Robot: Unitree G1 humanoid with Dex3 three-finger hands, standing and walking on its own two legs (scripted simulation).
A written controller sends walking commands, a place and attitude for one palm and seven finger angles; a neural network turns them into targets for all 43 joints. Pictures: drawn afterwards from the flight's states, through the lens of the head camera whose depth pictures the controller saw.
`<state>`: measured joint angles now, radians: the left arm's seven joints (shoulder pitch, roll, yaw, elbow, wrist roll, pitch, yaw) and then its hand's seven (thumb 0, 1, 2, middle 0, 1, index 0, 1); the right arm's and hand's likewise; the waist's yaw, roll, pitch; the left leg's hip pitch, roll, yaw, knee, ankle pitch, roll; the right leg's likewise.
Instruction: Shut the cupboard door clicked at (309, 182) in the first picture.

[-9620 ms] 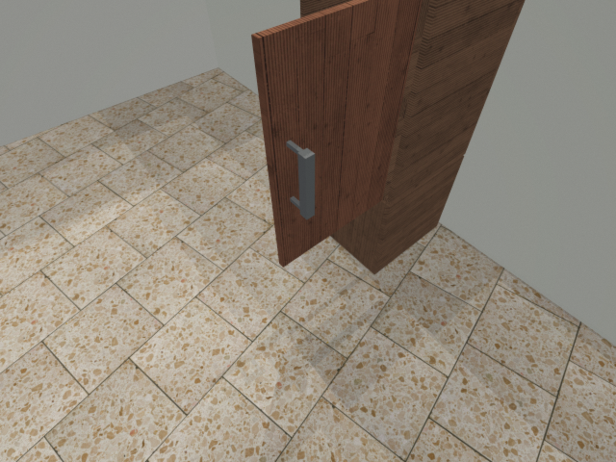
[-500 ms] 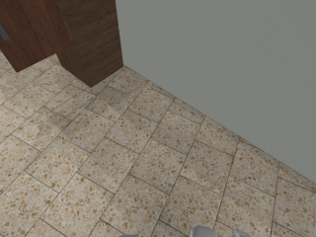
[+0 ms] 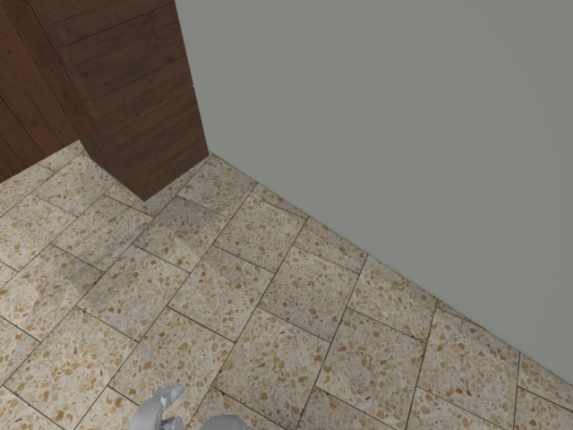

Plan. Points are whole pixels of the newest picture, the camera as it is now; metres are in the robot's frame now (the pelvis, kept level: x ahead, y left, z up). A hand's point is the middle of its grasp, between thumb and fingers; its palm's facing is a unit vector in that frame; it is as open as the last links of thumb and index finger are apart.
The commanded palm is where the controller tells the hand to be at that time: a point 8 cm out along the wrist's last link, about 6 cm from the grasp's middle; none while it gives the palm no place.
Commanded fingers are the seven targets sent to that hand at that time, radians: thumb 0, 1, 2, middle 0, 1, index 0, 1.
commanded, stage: walk to a spot facing it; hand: left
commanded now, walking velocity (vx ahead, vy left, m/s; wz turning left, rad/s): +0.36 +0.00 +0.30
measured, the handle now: out of the picture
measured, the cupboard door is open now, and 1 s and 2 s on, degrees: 90 90 90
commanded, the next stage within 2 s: turn to face it in 0.76 s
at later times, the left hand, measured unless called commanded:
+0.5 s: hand (132, 418) +0.17 +0.25 -0.18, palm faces +0.18 -0.98 -0.11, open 7.4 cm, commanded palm none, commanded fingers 0.00 0.90 0.90 -0.20 -0.30 -0.20 -0.30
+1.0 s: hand (182, 214) +0.57 +0.23 -0.17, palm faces -0.04 -0.99 -0.16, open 7.4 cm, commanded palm none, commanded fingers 0.00 0.90 0.90 -0.20 -0.30 -0.20 -0.30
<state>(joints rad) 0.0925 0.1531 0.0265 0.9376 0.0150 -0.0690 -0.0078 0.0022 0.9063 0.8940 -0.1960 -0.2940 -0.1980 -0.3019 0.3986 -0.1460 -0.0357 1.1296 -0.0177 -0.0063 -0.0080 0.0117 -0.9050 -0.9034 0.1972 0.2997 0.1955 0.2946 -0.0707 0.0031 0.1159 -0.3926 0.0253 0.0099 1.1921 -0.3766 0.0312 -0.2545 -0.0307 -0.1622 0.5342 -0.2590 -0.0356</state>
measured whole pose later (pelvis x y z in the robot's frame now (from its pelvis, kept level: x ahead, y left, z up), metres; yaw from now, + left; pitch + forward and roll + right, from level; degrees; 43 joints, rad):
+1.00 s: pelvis +0.43 +0.07 -0.01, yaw +3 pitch -1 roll +0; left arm 0.04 0.17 0.02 0.98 0.01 -0.06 -0.01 0.00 0.91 0.89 -0.19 -0.29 -0.20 -0.30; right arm 0.46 -0.10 -0.01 1.17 0.00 -0.02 -0.03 0.01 -0.90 -0.90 0.20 0.30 0.20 0.29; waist -0.07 0.00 0.13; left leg -0.20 0.03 0.07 1.03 -0.51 0.00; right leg -0.35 -0.01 -0.15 0.62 -0.26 -0.07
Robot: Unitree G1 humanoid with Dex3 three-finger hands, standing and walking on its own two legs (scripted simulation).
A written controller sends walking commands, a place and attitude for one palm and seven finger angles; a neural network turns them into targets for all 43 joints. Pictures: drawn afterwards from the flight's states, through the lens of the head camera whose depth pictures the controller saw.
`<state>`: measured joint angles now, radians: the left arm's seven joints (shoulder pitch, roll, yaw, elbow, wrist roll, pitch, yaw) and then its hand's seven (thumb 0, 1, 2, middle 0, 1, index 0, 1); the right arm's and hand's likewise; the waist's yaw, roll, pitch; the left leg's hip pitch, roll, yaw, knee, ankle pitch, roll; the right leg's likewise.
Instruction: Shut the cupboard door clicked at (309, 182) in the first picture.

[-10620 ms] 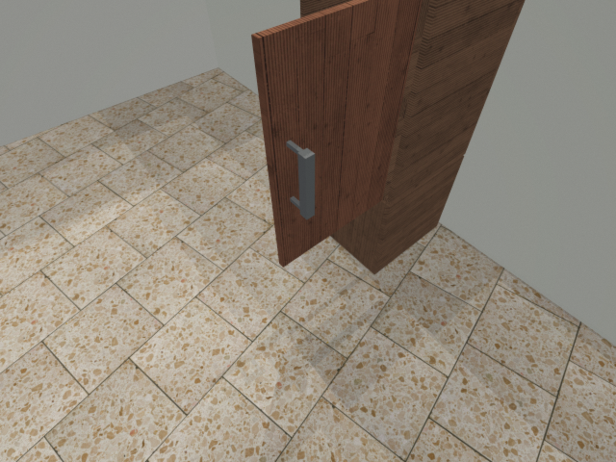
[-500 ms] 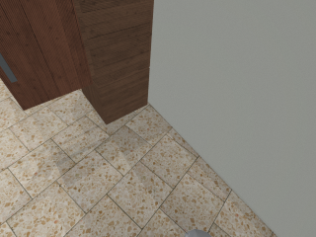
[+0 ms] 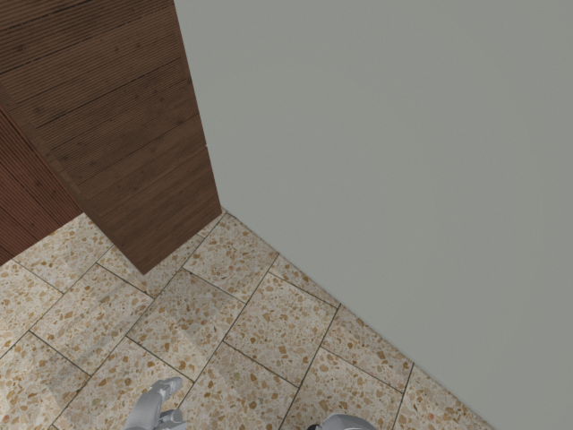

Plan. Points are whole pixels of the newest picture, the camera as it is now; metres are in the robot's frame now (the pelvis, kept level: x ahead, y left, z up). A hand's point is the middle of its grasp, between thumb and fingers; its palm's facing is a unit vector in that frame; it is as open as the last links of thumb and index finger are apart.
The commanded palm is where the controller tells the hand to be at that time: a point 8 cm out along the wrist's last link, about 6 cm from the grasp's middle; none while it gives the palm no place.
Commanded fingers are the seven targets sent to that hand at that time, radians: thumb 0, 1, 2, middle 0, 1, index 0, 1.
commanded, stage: turn to face it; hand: left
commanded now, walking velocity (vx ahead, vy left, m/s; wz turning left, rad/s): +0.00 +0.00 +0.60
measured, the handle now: out of the picture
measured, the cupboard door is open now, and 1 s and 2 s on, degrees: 90 90 90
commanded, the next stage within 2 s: take the last steps up to it in 1.22 s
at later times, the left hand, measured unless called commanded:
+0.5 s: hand out of the picture +0.11 +0.27 -0.18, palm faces +0.29 -0.93 -0.22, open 7.4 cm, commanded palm none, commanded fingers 0.00 0.90 0.90 -0.20 -0.30 -0.20 -0.30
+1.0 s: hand out of the picture +0.12 +0.20 -0.13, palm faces +0.48 -0.83 -0.28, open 7.4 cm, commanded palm none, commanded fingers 0.00 0.90 0.90 -0.20 -0.30 -0.20 -0.30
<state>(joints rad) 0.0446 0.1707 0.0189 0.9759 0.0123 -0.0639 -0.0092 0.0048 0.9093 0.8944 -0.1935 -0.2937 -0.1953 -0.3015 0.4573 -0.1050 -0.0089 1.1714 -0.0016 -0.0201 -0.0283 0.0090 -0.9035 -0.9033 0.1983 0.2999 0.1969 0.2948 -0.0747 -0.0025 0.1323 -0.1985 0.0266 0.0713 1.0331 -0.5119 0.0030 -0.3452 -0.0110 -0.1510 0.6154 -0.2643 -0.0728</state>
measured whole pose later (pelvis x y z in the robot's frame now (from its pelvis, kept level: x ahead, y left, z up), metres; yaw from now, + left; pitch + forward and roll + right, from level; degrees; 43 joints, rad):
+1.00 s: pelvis +0.13 -0.02 +0.01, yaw +31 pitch +0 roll +1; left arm 0.14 0.18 0.03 0.88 0.01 0.02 0.02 0.01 0.90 0.89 -0.20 -0.29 -0.20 -0.30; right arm 0.19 -0.26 -0.09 0.97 -0.02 0.09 0.01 0.01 -0.90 -0.90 0.20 0.30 0.20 0.29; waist -0.04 0.05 0.10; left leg -0.53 -0.08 -0.07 1.02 -0.42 -0.04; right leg -0.22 -0.03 -0.06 0.54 -0.32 -0.02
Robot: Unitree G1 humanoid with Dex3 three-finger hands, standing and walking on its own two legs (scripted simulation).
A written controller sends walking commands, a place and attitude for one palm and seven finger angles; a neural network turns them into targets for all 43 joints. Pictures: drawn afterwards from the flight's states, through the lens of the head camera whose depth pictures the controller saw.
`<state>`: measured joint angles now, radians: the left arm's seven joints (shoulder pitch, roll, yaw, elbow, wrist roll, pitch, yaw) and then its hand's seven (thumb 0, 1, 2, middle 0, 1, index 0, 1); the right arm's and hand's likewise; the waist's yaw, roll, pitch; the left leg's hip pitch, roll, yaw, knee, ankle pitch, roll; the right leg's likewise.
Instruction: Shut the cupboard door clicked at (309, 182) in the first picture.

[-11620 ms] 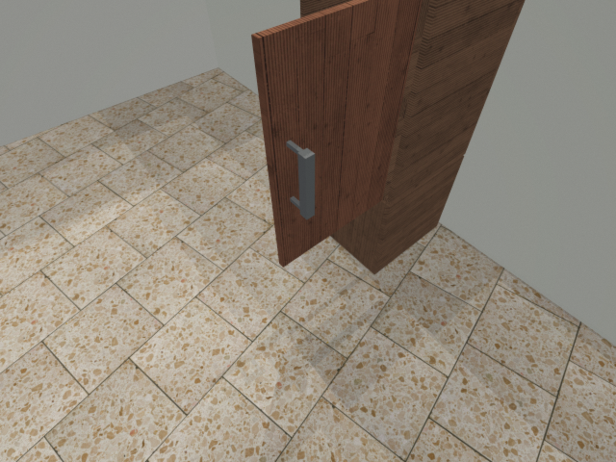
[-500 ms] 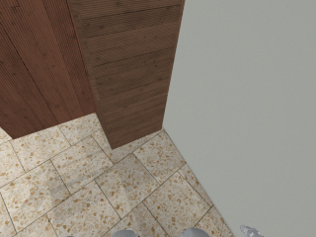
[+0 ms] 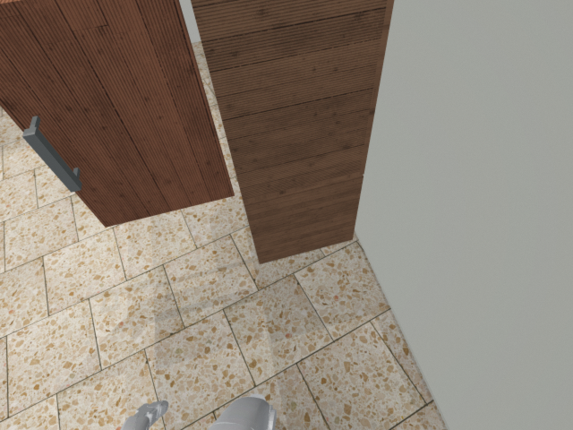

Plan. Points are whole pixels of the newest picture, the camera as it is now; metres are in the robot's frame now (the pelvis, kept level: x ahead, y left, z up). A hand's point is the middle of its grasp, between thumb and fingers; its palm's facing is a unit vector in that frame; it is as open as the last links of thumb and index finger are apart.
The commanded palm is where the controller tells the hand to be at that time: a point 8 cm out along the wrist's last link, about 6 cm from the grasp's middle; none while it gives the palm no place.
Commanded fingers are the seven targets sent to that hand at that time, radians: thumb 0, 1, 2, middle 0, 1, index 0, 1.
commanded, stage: turn to face it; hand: left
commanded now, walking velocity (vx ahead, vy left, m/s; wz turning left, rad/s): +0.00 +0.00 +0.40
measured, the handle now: (56, 155) +0.65 +0.53 -0.04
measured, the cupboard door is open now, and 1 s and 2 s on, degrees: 90 90 90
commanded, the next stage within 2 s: take the last steps up to it in 0.22 s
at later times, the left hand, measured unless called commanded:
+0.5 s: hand out of the picture -0.02 +0.23 -0.17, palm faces +0.27 -0.93 -0.24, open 7.4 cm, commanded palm none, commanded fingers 0.00 0.90 0.90 -0.20 -0.30 -0.20 -0.30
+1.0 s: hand out of the picture +0.01 +0.18 -0.16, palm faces +0.39 -0.91 -0.15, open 7.4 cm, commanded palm none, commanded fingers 0.00 0.90 0.90 -0.20 -0.30 -0.20 -0.30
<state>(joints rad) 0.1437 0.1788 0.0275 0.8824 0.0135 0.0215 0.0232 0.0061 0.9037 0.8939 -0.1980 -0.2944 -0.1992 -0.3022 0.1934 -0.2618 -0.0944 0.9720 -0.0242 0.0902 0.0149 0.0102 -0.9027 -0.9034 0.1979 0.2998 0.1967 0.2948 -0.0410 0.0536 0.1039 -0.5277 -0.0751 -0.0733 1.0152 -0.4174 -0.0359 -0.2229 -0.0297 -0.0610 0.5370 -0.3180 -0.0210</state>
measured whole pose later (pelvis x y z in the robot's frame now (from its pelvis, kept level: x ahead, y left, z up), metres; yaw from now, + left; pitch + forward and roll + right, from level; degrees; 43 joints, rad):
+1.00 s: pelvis +0.12 +0.05 +0.01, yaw +18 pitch +0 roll +1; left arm 0.39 0.12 0.03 1.11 0.03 -0.06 0.00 0.01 0.90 0.89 -0.20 -0.29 -0.20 -0.30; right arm 0.20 -0.21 -0.05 1.03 -0.02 0.01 0.04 0.01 -0.91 -0.90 0.19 0.30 0.19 0.29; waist 0.04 -0.02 0.07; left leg -0.47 0.05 0.08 0.68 -0.24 -0.02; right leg 0.00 -0.12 -0.16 0.34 -0.33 0.06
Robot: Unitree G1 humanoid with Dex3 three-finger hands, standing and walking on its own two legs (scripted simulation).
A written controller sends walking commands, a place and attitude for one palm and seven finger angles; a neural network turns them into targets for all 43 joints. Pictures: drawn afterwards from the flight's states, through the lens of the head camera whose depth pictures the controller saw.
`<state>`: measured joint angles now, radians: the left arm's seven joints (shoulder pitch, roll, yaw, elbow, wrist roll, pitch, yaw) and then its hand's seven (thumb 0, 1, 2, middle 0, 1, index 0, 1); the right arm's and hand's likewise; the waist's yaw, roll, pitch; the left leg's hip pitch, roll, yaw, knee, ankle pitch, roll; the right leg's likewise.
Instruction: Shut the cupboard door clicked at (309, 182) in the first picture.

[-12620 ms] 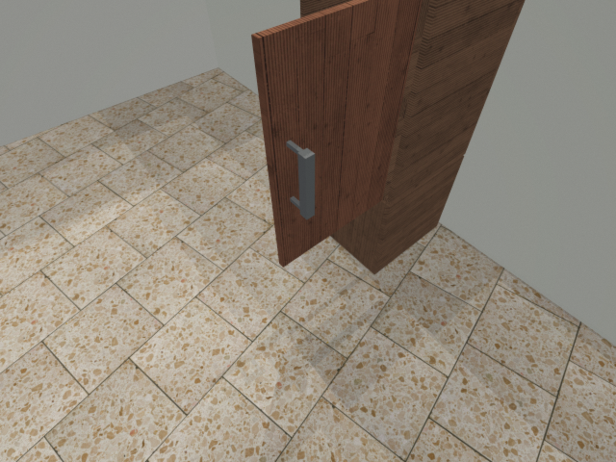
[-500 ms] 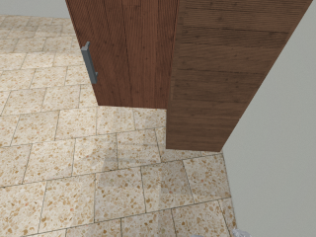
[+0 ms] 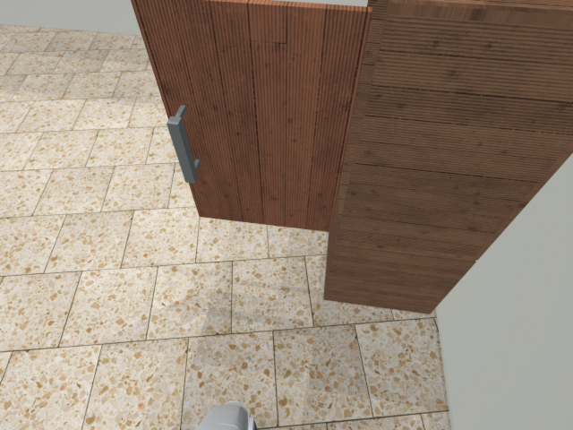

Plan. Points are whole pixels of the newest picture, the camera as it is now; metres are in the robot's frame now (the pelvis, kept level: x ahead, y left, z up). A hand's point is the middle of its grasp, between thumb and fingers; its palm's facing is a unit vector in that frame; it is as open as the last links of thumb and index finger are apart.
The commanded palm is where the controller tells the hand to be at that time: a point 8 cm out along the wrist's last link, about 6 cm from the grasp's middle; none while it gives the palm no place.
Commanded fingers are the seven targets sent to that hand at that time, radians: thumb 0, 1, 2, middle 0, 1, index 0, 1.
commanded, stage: take the last steps up to it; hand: left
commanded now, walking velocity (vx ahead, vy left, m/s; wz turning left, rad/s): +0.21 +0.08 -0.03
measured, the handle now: (186, 145) +0.65 +0.29 -0.04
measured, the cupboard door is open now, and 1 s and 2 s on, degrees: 90 90 90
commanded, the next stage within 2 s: come to a stop and stand still in 0.20 s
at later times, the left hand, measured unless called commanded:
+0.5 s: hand (191, 359) +0.24 +0.19 -0.17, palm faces -0.08 -0.97 -0.23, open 7.4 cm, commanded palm none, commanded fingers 0.00 0.90 0.90 -0.20 -0.30 -0.20 -0.30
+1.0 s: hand (153, 405) +0.17 +0.24 -0.19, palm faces -0.03 -0.96 -0.28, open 7.4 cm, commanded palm none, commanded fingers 0.00 0.90 0.90 -0.20 -0.30 -0.20 -0.30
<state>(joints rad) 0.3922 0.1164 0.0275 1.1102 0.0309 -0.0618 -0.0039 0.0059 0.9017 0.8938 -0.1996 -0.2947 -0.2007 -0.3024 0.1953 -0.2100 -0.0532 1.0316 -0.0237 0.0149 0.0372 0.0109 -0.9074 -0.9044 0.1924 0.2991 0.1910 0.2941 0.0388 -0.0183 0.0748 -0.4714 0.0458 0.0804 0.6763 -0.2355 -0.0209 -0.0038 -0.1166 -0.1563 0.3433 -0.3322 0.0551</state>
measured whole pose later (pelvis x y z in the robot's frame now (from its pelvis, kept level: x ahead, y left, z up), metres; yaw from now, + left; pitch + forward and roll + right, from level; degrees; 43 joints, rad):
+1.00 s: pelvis +0.12 +0.05 -0.02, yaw -2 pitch -1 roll -1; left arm 0.24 0.20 0.02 1.01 0.03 -0.01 0.05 0.00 0.91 0.89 -0.20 -0.29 -0.20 -0.30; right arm 0.19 -0.19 -0.05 0.95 -0.01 0.03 -0.02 0.01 -0.90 -0.90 0.20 0.30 0.19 0.29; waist 0.00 0.04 0.08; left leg -0.33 0.01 0.05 0.75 -0.45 0.00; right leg -0.27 -0.02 -0.04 0.65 -0.36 0.01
